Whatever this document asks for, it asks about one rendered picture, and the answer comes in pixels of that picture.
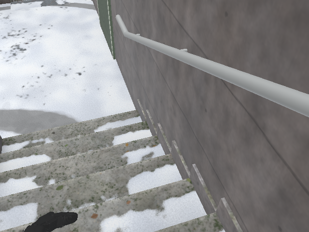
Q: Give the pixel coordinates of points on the left robot hand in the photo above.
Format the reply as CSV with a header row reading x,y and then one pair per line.
x,y
51,221

